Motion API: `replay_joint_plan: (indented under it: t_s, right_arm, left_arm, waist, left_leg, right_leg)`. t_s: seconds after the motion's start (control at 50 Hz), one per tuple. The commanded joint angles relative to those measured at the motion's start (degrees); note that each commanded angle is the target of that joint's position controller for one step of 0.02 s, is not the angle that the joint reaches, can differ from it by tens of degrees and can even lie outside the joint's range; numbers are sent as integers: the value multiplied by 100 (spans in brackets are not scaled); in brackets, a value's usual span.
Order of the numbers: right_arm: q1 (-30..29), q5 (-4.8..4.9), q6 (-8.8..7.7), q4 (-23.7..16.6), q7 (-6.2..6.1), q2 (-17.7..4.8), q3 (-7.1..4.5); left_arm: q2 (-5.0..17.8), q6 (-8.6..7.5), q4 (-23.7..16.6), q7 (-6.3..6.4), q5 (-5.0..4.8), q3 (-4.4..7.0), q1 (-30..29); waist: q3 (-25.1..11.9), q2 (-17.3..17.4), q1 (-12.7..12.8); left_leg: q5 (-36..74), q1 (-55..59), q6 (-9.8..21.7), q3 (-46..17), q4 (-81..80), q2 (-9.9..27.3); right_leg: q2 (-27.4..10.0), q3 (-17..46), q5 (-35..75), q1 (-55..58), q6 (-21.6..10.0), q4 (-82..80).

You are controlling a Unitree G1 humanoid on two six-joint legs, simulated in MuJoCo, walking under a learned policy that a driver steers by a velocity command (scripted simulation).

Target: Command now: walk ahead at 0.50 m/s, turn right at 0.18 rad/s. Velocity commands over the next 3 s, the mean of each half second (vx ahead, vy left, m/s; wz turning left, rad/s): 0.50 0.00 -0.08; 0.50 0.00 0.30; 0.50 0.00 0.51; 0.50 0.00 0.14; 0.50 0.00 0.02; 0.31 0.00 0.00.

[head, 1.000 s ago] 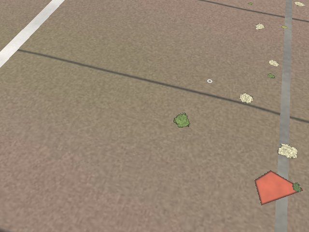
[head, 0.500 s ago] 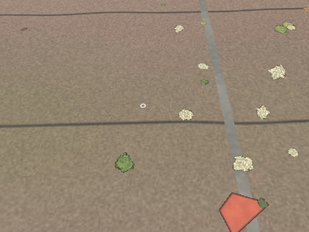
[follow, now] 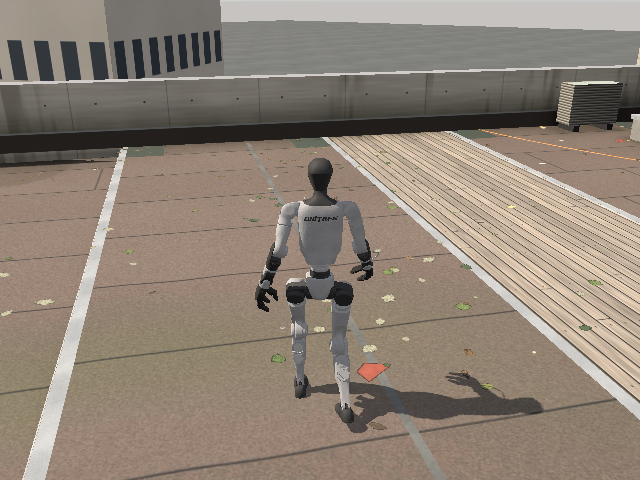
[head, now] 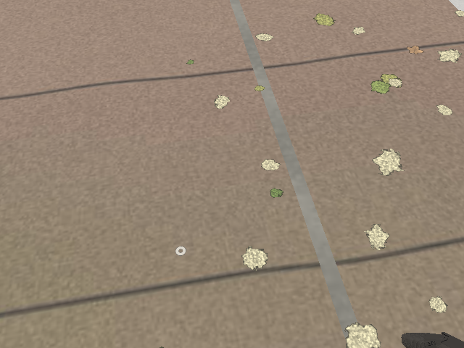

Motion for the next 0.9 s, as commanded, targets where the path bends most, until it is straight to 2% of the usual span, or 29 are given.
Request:
replay_joint_plan:
  t_s: [0.02,0.04,0.06,0.08,0.12,0.18,0.28,0.34,0.4,0.42,0.44,0.46,0.48,0.5,0.52,0.54,0.56,0.58,0.6,0.62,0.64,0.68,0.74,0.8,0.84,0.9]
  right_arm:
    - [1646,130,60,133,-15,-789,-268]
    - [1241,51,110,41,-28,-732,-218]
    - [1035,1,126,32,-20,-630,-178]
    - [968,-51,109,36,-23,-554,-137]
    - [1039,-9,93,111,-22,-547,-129]
    - [1225,45,108,223,-91,-831,-201]
    - [1594,127,206,384,-153,-971,-222]
    - [1925,158,273,539,-152,-998,-219]
    - [1973,176,365,622,-179,-1098,-250]
    - [1915,178,395,625,-193,-1153,-265]
    - [1793,191,420,607,-208,-1182,-266]
    - [1780,167,435,578,-221,-1058,-214]
    - [1759,19,416,402,-236,-775,-86]
    - [2452,47,277,312,-194,-133,105]
    - [2121,171,172,389,-154,-755,-29]
    - [1577,263,112,214,-126,-994,-97]
    - [1341,241,118,198,-144,-934,-91]
    - [1241,170,163,198,-159,-884,-113]
    - [1359,164,247,229,-157,-815,-128]
    - [1473,183,335,266,-162,-688,-114]
    - [1506,190,408,270,-173,-579,-98]
    - [1319,169,482,177,-194,-536,-105]
    - [989,146,473,58,-162,-510,-120]
    - [445,129,439,-122,-69,-392,-67]
    - [53,126,434,-304,-7,-298,-17]
    - [-348,140,440,-598,106,-303,0]
  left_arm:
    - [819,-207,-518,-32,-128,85,-53]
    - [752,-222,-635,-20,-64,63,-473]
    - [688,-233,-695,-19,35,78,-663]
    - [624,-217,-697,-27,59,96,-581]
    - [412,-167,-659,-33,36,63,-412]
    - [263,-138,-838,-26,88,-9,-872]
    - [151,-189,-1019,-107,53,-94,-1735]
    - [200,-219,-1184,-184,3,-103,-2209]
    - [343,-269,-1307,-270,-9,-72,-2351]
    - [433,-283,-1274,-282,-2,-35,-2171]
    - [564,-292,-1149,-272,23,41,-1715]
    - [840,-289,-882,-230,53,182,-858]
    - [1284,-269,-692,-166,126,306,244]
    - [1686,-231,-569,-191,121,367,446]
    - [1112,-211,-585,-198,42,230,474]
    - [896,-218,-640,-183,33,143,47]
    - [753,-215,-700,-180,78,92,-353]
    - [583,-225,-727,-194,121,45,-649]
    - [471,-259,-722,-201,172,11,-806]
    - [454,-303,-684,-209,172,19,-859]
    - [496,-354,-624,-210,164,38,-852]
    - [617,-410,-502,-170,194,83,-779]
    - [687,-410,-368,-100,203,98,-679]
    - [764,-390,-289,-50,174,96,-598]
    - [835,-346,-167,-23,145,114,-353]
    - [912,-205,-23,-9,82,147,-96]
  waist:
    - [-957,826,-876]
    - [-515,327,-723]
    - [-179,237,-588]
    - [-177,407,-421]
    - [-225,594,-311]
    - [-102,501,-374]
    - [51,489,-666]
    - [184,516,-823]
    - [229,601,-719]
    - [129,646,-573]
    - [-131,642,-271]
    - [-689,525,101]
    - [-1575,-140,492]
    - [-2180,-1671,92]
    - [-1985,-1105,344]
    - [-1142,-809,293]
    - [-746,-369,118]
    - [-423,-268,-43]
    - [-327,-387,-232]
    - [-284,-444,-327]
    - [-222,-419,-381]
    - [-55,-289,-395]
    - [49,-200,-320]
    - [203,-166,-116]
    - [336,-100,65]
    - [456,-92,191]
  left_leg:
    - [-1820,4049,1283,-3725,-1422,2221]
    - [-1271,3224,1129,-3043,-1539,1983]
    - [-629,2598,1124,-2615,-1682,1791]
    - [-154,2260,1064,-2284,-1782,1623]
    - [377,2015,1095,-1840,-1972,1457]
    - [903,1912,1184,-1423,-2226,1485]
    - [960,1887,906,-707,-2280,1199]
    - [870,2230,879,-750,-2134,1386]
    - [1213,2722,771,-858,-1811,1651]
    - [1668,2804,709,-835,-1582,1672]
    - [2522,2772,601,-665,-1053,1542]
    - [2936,2435,441,-419,-55,1251]
    - [1478,1256,204,-126,1758,900]
    - [-2330,-979,-106,-170,3602,-87]
    - [-2649,-1709,-69,-787,4272,192]
    - [-2122,-2031,1,-683,4316,471]
    - [-1593,-1805,-10,-574,4077,730]
    - [-1273,-1572,-56,-563,3751,876]
    - [-1050,-1222,-78,-632,3586,1006]
    - [-931,-1013,-108,-657,3477,1030]
    - [-829,-962,-148,-676,3382,1034]
    - [-400,-1203,-232,-796,3092,1014]
    - [579,-1442,-271,-864,2292,916]
    - [1349,-1211,-220,-500,1318,819]
    - [1422,-1293,-156,-345,914,786]
    - [911,-1622,-10,-147,553,711]
  right_leg:
    - [-333,130,106,-3639,25,2762]
    - [-618,-157,572,-3469,21,2540]
    - [-793,-257,852,-3337,40,2156]
    - [-962,-274,1032,-3005,41,1873]
    - [-1045,-415,1088,-2755,102,1437]
    - [-1146,-579,1611,-2981,273,531]
    - [-934,-824,3086,-2547,334,-1174]
    - [-819,-875,3144,-2511,282,-1615]
    - [-738,-877,2608,-2434,74,-1942]
    - [-659,-941,2443,-2115,-11,-2045]
    - [-507,-1089,2448,-1407,-134,-2237]
    - [-492,-1096,2553,-143,-318,-2231]
    - [-1591,123,2810,1604,-734,-2010]
    - [-2744,2738,1849,3273,-1665,-2626]
    - [-2640,3080,971,3120,-1595,-3010]
    - [-2421,2230,1131,2387,-1331,-3124]
    - [-2201,1544,1593,1592,-1166,-3261]
    - [-2017,1085,1980,928,-1080,-3466]
    - [-1891,739,2209,490,-1005,-3664]
    - [-1844,494,2302,219,-996,-3851]
    - [-1844,253,2484,33,-1011,-3985]
    - [-1856,-160,2792,-69,-1014,-4167]
    - [-1753,-778,3180,116,-858,-4227]
    - [-1628,-1323,3243,180,-665,-4292]
    - [-1741,-1476,3311,524,-630,-4250]
    - [-1970,-1619,3782,1312,-571,-3916]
